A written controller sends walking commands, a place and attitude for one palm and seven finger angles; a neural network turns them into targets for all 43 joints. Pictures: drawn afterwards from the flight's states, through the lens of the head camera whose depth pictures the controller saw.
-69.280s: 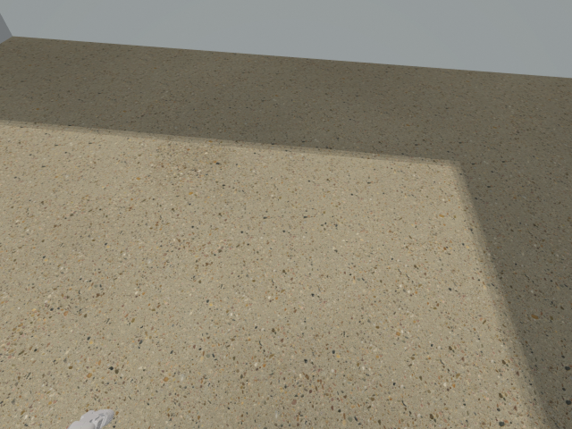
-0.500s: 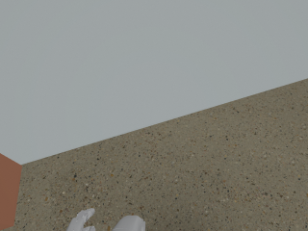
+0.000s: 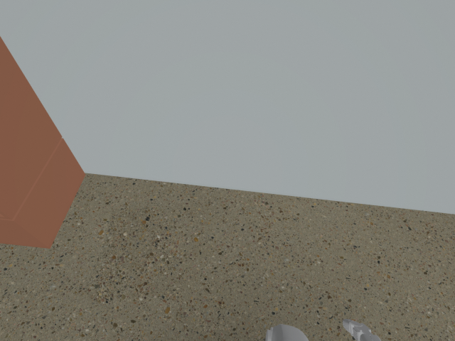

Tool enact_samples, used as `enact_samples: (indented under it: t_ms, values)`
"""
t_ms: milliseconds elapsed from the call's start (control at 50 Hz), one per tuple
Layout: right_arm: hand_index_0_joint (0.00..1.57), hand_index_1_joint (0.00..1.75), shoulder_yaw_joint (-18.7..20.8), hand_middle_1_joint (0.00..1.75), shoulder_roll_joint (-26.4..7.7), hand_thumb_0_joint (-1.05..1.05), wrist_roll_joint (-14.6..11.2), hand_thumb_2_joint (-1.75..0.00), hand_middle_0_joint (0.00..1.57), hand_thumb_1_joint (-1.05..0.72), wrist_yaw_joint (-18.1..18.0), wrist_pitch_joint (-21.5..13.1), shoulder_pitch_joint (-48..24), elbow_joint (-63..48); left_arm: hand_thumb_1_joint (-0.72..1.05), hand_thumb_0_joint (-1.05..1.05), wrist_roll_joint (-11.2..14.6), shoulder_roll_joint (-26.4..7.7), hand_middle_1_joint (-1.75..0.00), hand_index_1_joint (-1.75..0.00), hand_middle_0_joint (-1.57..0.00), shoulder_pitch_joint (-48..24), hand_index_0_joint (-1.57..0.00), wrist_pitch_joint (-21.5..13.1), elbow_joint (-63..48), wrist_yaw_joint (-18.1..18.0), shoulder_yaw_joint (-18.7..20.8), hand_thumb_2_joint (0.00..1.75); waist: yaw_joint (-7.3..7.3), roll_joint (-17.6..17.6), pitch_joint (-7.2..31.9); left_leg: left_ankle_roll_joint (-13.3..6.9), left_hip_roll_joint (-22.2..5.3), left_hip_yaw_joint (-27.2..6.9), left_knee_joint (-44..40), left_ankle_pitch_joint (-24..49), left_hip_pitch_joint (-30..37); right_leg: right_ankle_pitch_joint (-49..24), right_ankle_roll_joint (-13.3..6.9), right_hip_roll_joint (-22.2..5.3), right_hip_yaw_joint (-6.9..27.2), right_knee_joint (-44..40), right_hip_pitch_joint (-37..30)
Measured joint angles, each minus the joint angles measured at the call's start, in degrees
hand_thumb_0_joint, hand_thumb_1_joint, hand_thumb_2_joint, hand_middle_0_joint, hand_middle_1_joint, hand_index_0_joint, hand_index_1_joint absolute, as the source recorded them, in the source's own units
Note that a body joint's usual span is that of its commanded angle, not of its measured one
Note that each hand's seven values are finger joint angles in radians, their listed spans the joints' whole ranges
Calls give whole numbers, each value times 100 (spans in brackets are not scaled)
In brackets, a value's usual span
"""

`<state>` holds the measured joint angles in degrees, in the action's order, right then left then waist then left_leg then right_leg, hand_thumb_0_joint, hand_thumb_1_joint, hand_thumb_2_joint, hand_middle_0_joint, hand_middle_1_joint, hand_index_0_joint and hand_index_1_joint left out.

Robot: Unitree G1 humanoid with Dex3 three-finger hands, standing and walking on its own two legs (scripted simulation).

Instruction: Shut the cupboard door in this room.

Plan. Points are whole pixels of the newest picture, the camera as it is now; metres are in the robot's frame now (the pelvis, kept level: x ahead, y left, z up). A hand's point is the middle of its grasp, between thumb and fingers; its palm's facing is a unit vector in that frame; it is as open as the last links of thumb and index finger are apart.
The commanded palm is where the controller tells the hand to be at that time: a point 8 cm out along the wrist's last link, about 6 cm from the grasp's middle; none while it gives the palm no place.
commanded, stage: turn to face it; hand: left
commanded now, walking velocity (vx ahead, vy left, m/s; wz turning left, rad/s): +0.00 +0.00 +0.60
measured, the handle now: out of the picture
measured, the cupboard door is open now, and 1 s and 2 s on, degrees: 66 66 66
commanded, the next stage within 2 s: take the last steps up to it in 1.60 s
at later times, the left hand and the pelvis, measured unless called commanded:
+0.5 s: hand out of the picture +0.08 +0.16 -0.14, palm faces +0.29 -0.91 -0.28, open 7.4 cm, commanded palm none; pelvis +0.03 -0.06 +0.00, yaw +19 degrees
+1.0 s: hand out of the picture -0.06 +0.22 -0.17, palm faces +0.62 -0.75 -0.25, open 7.4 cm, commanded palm none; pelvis +0.02 +0.00 +0.00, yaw +36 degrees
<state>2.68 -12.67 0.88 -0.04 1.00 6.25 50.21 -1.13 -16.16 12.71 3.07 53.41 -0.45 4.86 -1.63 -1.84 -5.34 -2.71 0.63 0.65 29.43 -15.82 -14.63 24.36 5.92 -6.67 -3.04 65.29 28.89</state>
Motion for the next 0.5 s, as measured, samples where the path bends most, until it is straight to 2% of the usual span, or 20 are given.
enact_samples:
  t_ms: [60, 160, 240, 280, 300, 340, 380, 440, 500]
  values:
    - [20, 30, -22, 30, 53, 0, -7, -90, 20, -91, 3, 2, 135, 28, 91, 1, 1, 48, -30, -30, -20, -138, -20, -35, -127, 14, -30, 89, 33, 29, 42, -3, 68, -161, -202, 107, 97, -231, 58, 44, 136, -177, 95]
    - [21, 30, -3, 30, 137, 0, 15, -90, 20, -91, 15, 37, 386, 94, 91, 1, 25, 172, -30, -30, -20, -406, -20, -42, -295, 11, -87, 89, 176, 119, 55, 47, 162, -464, -208, 122, 88, -113, 83, 195, 226, -894, -51]
    - [21, 30, 57, 30, 129, 0, 38, -90, 20, -91, 12, 111, 568, 176, 90, 1, 58, 305, -30, -30, -20, -603, -20, -82, -431, 8, -150, 89, 319, 269, 39, 156, 222, -734, 15, 21, -46, -54, 17, 404, 187, -1845, -427]
    - [21, 30, 99, 30, 96, 0, 31, -90, 21, -91, 8, 153, 662, 215, 90, 1, 76, 371, -30, -30, -20, -648, -20, -149, -513, 11, -188, 89, 366, 361, 55, 238, 267, -884, 230, -83, -171, -406, -38, 519, 124, -2626, -780]
    - [21, 30, 123, 30, 85, 0, 12, -90, 21, -91, 13, 166, 735, 222, 90, 1, 73, 381, -30, -30, -20, -632, -20, -205, -573, 14, -211, 89, 374, 363, 96, 287, 332, -944, 406, -171, -271, -750, -95, 516, 91, -3154, -1022]
    - [21, 30, 204, 30, -3, 0, -21, -90, 20, -91, 20, 207, 748, 271, 90, 1, 29, 491, -30, -30, -20, -657, -20, -298, -604, -17, -250, 89, 399, 520, 29, 378, 328, -905, 1340, -822, -620, -807, -467, 524, -81, -3121, -1061]
    - [20, 30, 271, 30, -90, 0, -7, -90, 20, -91, 34, 276, 745, 332, 90, 1, 13, 595, -30, -30, -20, -617, -21, -316, -626, -31, -295, 89, 434, 588, -24, 462, 328, -698, 2580, -1200, -1011, -652, -683, 416, -263, -3050, -1152]
    - [20, 30, 325, 30, -190, 0, 20, -90, 20, -91, 107, 339, 720, 424, 90, 0, -1, 700, -30, -30, -20, -482, -21, -306, -598, -55, -307, 89, 449, 607, -35, 589, 143, -429, 3799, -803, -1381, -663, -717, 277, -479, -3264, -1377]
    - [20, 30, 331, 30, -219, 0, 28, -90, 20, -91, 148, 375, 698, 466, 90, 1, -15, 735, -30, -30, -20, -340, -21, -310, -525, -71, -296, 89, 441, 529, -16, 700, -68, -299, 3955, -567, -1438, -715, -706, 133, -689, -3465, -1545]
